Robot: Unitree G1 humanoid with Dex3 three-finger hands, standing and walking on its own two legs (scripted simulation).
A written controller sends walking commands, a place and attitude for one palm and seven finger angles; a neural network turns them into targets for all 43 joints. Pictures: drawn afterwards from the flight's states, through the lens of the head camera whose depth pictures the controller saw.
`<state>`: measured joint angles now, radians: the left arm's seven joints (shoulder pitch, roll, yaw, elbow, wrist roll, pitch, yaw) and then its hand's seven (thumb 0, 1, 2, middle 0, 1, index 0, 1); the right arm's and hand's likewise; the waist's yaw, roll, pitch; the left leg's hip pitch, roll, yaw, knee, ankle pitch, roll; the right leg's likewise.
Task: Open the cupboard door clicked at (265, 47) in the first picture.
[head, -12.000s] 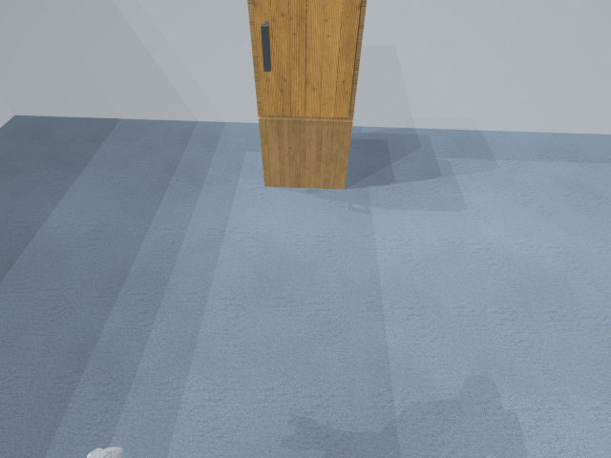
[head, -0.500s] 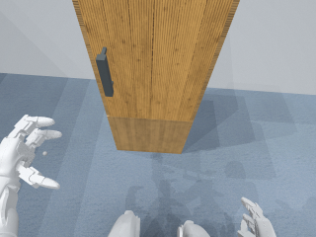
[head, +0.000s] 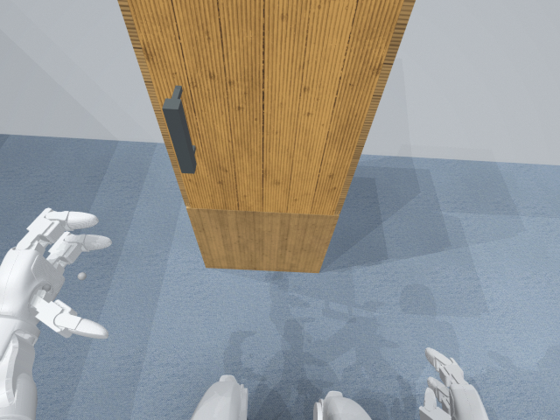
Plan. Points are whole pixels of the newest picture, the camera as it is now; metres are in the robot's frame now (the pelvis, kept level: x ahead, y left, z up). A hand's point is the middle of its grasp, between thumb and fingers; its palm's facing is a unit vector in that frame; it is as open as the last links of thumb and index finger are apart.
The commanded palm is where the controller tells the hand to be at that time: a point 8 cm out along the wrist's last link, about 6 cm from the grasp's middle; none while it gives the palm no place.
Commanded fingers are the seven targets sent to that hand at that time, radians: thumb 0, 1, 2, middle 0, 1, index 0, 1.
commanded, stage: move the hooked fingers beside the handle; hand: left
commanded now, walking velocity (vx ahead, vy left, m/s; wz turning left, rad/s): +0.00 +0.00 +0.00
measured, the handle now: (183, 131) +0.58 +0.21 +0.02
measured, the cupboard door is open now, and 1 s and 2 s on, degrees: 0 0 0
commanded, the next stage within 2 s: none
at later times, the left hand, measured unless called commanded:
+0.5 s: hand (101, 231) +0.35 +0.27 +0.04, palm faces +0.01 -1.00 -0.03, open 14.0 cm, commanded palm +0.33 +0.32 +0.04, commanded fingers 0.00 -0.50 0.30 -0.30 -1.20 -0.30 -1.20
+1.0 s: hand (119, 192) +0.42 +0.27 +0.04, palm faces +0.01 -1.00 -0.03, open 14.0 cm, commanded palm +0.41 +0.31 +0.04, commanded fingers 0.00 -0.50 0.30 -0.30 -1.20 -0.30 -1.20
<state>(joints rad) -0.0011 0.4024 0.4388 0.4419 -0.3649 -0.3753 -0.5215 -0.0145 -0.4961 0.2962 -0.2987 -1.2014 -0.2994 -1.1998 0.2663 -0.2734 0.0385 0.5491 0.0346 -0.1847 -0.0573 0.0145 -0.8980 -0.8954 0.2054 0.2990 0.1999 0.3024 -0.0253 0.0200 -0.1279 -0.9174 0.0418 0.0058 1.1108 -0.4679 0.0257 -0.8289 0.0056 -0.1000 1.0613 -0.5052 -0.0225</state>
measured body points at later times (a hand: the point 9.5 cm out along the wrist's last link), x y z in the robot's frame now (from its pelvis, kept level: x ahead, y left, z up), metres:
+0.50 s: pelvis +0.00 +0.00 -0.01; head +0.09 +0.02 +0.43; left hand +0.35 +0.33 +0.05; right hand +0.12 -0.26 -0.09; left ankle +0.04 +0.10 -0.66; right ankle +0.01 -0.11 -0.66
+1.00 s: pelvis +0.00 +0.00 -0.01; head +0.11 +0.03 +0.42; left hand +0.41 +0.32 +0.05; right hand +0.07 -0.27 -0.11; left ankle +0.04 +0.10 -0.66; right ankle +0.01 -0.11 -0.66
